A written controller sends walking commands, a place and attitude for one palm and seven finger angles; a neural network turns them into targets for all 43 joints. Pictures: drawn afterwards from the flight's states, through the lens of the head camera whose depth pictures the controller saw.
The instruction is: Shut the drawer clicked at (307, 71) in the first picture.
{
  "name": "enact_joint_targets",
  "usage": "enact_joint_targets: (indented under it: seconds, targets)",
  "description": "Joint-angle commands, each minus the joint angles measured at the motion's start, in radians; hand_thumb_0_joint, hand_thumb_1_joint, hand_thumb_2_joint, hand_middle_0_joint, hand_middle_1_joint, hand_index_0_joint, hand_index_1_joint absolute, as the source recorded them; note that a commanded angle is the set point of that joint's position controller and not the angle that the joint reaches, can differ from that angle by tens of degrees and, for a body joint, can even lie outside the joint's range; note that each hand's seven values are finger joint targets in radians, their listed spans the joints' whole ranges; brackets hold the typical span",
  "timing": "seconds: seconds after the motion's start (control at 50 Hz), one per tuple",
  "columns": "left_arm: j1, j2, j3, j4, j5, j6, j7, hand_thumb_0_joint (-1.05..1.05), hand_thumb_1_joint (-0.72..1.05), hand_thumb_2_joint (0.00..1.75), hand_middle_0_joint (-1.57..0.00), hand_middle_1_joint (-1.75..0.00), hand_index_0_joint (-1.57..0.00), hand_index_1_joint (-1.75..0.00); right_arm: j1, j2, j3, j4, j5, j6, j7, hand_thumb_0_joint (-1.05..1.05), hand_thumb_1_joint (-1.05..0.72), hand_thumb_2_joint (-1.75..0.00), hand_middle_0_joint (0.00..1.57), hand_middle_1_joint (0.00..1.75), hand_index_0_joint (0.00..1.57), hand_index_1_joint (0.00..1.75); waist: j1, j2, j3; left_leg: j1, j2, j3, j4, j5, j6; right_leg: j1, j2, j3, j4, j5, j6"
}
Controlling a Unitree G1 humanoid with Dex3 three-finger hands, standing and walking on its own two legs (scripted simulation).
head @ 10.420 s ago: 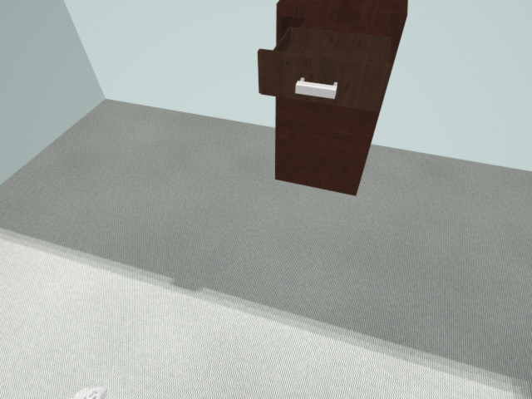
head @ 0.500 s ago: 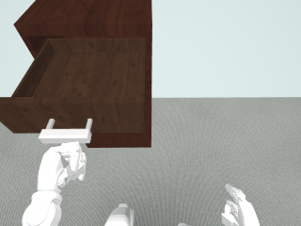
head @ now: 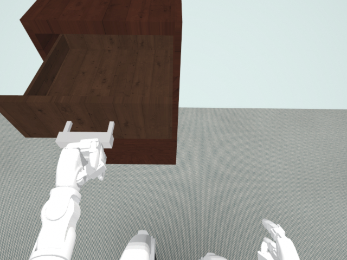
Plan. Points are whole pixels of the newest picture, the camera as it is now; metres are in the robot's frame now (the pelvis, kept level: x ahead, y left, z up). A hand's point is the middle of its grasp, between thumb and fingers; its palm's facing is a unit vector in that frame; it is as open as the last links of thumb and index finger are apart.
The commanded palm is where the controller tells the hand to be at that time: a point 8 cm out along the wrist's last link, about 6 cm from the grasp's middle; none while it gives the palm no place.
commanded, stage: push the drawer shut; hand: left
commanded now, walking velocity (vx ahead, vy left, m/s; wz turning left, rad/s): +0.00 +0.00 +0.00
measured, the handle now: (88, 132) +0.39 +0.23 +0.06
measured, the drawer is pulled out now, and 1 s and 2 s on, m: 0.27 0.13 0.02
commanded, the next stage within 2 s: none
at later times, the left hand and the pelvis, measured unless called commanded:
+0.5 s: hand (107, 138) +0.37 +0.18 +0.06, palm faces +0.02 -1.00 -0.03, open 2.9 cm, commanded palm +0.36 +0.23 +0.06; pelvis -0.01 +0.01 +0.00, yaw -1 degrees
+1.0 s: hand (113, 115) +0.44 +0.18 +0.06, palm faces +0.03 -1.00 -0.03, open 2.9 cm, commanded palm +0.43 +0.22 +0.06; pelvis -0.01 +0.01 -0.01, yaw -2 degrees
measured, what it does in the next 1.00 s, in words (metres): stands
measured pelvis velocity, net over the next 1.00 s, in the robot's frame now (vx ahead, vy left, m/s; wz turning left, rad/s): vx -0.01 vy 0.01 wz -0.03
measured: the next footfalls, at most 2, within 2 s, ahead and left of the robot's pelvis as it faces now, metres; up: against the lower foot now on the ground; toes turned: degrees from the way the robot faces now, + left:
none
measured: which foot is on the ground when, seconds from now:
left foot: down 0.00-1.00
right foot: down 0.00-1.00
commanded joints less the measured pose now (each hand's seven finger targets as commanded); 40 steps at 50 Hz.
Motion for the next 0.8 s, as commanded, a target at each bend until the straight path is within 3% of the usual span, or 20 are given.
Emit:
enact_joint_targets:
  seconds: [0.0,0.06,0.12,0.16,0.24,0.26,0.32,0.34,0.36,0.42,0.46,0.48,0.54,0.58,0.62,0.66,0.7,0.76,0.78]
  targets:
    - [-0.403,0.128,0.04,-0.179,-0.002,-0.049,0.03,0.0,0.9,0.9,-1.4,-1.6,-1.4,-1.6,-0.016,-0.14,-0.046,-0.121,-0.002,-0.044,-0.013,0.0,-0.9,-0.9,0.2,0.3,0.2,0.3,-0.061,0.009,-0.259,0.387,-0.025,-0.031,-0.133,-0.007,0.034,-0.112,0.021,0.055,-0.217,0.154,0.014]
    - [-0.428,0.173,0.088,-0.114,0.001,-0.051,0.038,0.0,0.9,0.9,-1.4,-1.6,-1.4,-1.6,-0.009,-0.146,-0.046,-0.115,-0.004,-0.037,-0.013,0.0,-0.9,-0.9,0.2,0.3,0.2,0.3,-0.053,-0.02,-0.257,0.369,-0.025,-0.029,-0.134,-0.014,0.036,-0.099,0.025,0.059,-0.224,0.145,0.013]
    - [-0.498,0.147,0.067,-0.068,-0.003,-0.053,0.034,0.0,0.9,0.9,-1.4,-1.6,-1.4,-1.6,-0.008,-0.14,-0.041,-0.115,-0.003,-0.029,-0.009,0.0,-0.9,-0.9,0.2,0.3,0.2,0.3,-0.058,-0.009,-0.249,0.372,-0.028,-0.026,-0.141,-0.029,0.032,-0.103,0.023,0.061,-0.23,0.136,0.013]
    - [-0.532,0.173,0.085,-0.025,0.006,-0.054,0.038,0.0,0.9,0.9,-1.4,-1.6,-1.4,-1.6,0.001,-0.146,-0.041,-0.11,-0.003,-0.021,-0.009,0.0,-0.9,-0.9,0.2,0.3,0.2,0.3,-0.059,0.0,-0.234,0.363,-0.027,-0.031,-0.148,-0.058,0.032,-0.116,0.027,0.058,-0.227,0.115,0.012]
    - [-0.622,0.169,0.077,0.025,0.009,-0.057,0.039,0.0,0.9,0.9,-1.4,-1.6,-1.4,-1.6,0.017,-0.149,-0.041,-0.103,-0.004,-0.012,-0.005,0.0,-0.9,-0.9,0.2,0.3,0.2,0.3,-0.068,0.003,-0.258,0.384,-0.028,-0.035,-0.148,-0.055,0.03,-0.122,0.025,0.06,-0.228,0.124,0.01]
    - [-0.623,0.204,0.104,0.04,0.016,-0.061,0.041,0.0,0.9,0.9,-1.4,-1.6,-1.4,-1.6,0.027,-0.154,-0.043,-0.098,-0.005,-0.009,-0.005,0.0,-0.9,-0.9,0.2,0.3,0.2,0.3,-0.061,-0.001,-0.266,0.384,-0.025,-0.039,-0.146,-0.047,0.03,-0.116,0.028,0.058,-0.223,0.128,0.008]
    - [-0.64,0.168,0.081,0.053,0.014,-0.066,0.04,0.0,0.9,0.9,-1.4,-1.6,-1.4,-1.6,0.035,-0.151,-0.048,-0.1,-0.005,-0.003,0.001,0.0,-0.9,-0.9,0.2,0.3,0.2,0.3,-0.062,0.01,-0.293,0.413,-0.026,-0.034,-0.148,-0.016,0.028,-0.113,0.027,0.057,-0.226,0.153,0.009]
    - [-0.657,0.19,0.096,0.061,0.019,-0.07,0.043,0.0,0.9,0.9,-1.4,-1.6,-1.4,-1.6,0.04,-0.154,-0.049,-0.095,-0.006,0.002,0.002,0.0,-0.9,-0.9,0.2,0.3,0.2,0.3,-0.059,0.022,-0.296,0.414,-0.025,-0.036,-0.15,-0.018,0.026,-0.118,0.027,0.055,-0.222,0.152,0.007]
    - [-0.667,0.195,0.099,0.09,0.021,-0.071,0.045,0.0,0.9,0.9,-1.4,-1.6,-1.4,-1.6,0.049,-0.157,-0.048,-0.09,-0.008,0.005,0.003,0.0,-0.9,-0.9,0.2,0.3,0.2,0.3,-0.068,-0.007,-0.281,0.396,-0.024,-0.041,-0.147,-0.023,0.03,-0.121,0.031,0.054,-0.221,0.149,0.009]
    - [-0.702,0.175,0.085,0.096,0.027,-0.082,0.046,0.0,0.9,0.9,-1.4,-1.6,-1.4,-1.6,0.056,-0.157,-0.054,-0.089,-0.007,0.012,0.007,0.0,-0.9,-0.9,0.2,0.3,0.2,0.3,-0.067,0.018,-0.303,0.426,-0.023,-0.042,-0.152,-0.016,0.026,-0.131,0.031,0.051,-0.218,0.154,0.007]
    - [-0.736,0.219,0.116,0.119,0.032,-0.09,0.05,0.0,0.9,0.9,-1.4,-1.6,-1.4,-1.6,0.07,-0.163,-0.056,-0.078,-0.009,0.017,0.006,0.0,-0.9,-0.9,0.2,0.3,0.2,0.3,-0.071,0.015,-0.307,0.428,-0.021,-0.045,-0.146,-0.006,0.028,-0.135,0.033,0.053,-0.214,0.163,0.006]
    - [-0.746,0.198,0.101,0.117,0.032,-0.093,0.048,0.0,0.9,0.9,-1.4,-1.6,-1.4,-1.6,0.071,-0.159,-0.055,-0.078,-0.01,0.019,0.008,0.0,-0.9,-0.9,0.2,0.3,0.2,0.3,-0.073,0.026,-0.317,0.438,-0.022,-0.043,-0.147,0.004,0.026,-0.135,0.031,0.053,-0.215,0.169,0.006]
    - [-0.795,0.189,0.091,0.155,0.037,-0.098,0.05,0.0,0.9,0.9,-1.4,-1.6,-1.4,-1.6,0.078,-0.159,-0.056,-0.069,-0.01,0.026,0.011,0.0,-0.9,-0.9,0.2,0.3,0.2,0.3,-0.082,0.034,-0.298,0.439,-0.021,-0.047,-0.149,-0.015,0.024,-0.158,0.032,0.05,-0.215,0.158,0.006]
    - [-0.839,0.219,0.11,0.213,0.042,-0.099,0.048,0.0,0.9,0.9,-1.4,-1.6,-1.4,-1.6,0.085,-0.163,-0.053,-0.059,-0.011,0.032,0.01,0.0,-0.9,-0.9,0.2,0.3,0.2,0.3,-0.09,0.007,-0.274,0.409,-0.021,-0.049,-0.147,-0.039,0.027,-0.164,0.034,0.053,-0.216,0.143,0.006]
    - [-0.906,0.21,0.098,0.223,0.044,-0.106,0.045,0.0,0.9,0.9,-1.4,-1.6,-1.4,-1.6,0.092,-0.161,-0.055,-0.056,-0.011,0.034,0.009,0.0,-0.9,-0.9,0.2,0.3,0.2,0.3,-0.097,0.026,-0.301,0.424,-0.022,-0.051,-0.143,-0.045,0.026,-0.177,0.034,0.055,-0.211,0.139,0.006]
    - [-0.925,0.254,0.136,0.273,0.045,-0.106,0.044,0.0,0.9,0.9,-1.4,-1.6,-1.4,-1.6,0.105,-0.169,-0.054,-0.049,-0.014,0.04,0.007,0.0,-0.9,-0.9,0.2,0.3,0.2,0.3,-0.097,0.004,-0.303,0.411,-0.021,-0.053,-0.138,-0.053,0.03,-0.179,0.036,0.056,-0.21,0.132,0.006]
    - [-0.994,0.233,0.113,0.301,0.048,-0.111,0.035,0.0,0.9,0.9,-1.4,-1.6,-1.4,-1.6,0.11,-0.162,-0.051,-0.044,-0.014,0.042,0.008,0.0,-0.9,-0.9,0.2,0.3,0.2,0.3,-0.106,0.026,-0.311,0.419,-0.023,-0.051,-0.13,-0.043,0.029,-0.19,0.035,0.058,-0.207,0.139,0.006]
    - [-1.02,0.24,0.122,0.328,0.055,-0.115,0.03,0.0,0.9,0.9,-1.4,-1.6,-1.4,-1.6,0.131,-0.167,-0.055,-0.041,-0.02,0.046,0.012,0.0,-0.9,-0.9,0.2,0.3,0.2,0.3,-0.099,0.064,-0.357,0.451,-0.02,-0.059,-0.118,0.004,0.026,-0.2,0.036,0.051,-0.19,0.166,-0.001]
    - [-1.026,0.25,0.137,0.363,0.057,-0.114,0.031,0.0,0.9,0.9,-1.4,-1.6,-1.4,-1.6,0.135,-0.167,-0.057,-0.032,-0.019,0.05,0.013,0.0,-0.9,-0.9,0.2,0.3,0.2,0.3,-0.104,0.037,-0.356,0.45,-0.017,-0.06,-0.114,0.008,0.027,-0.209,0.037,0.051,-0.192,0.167,0.002]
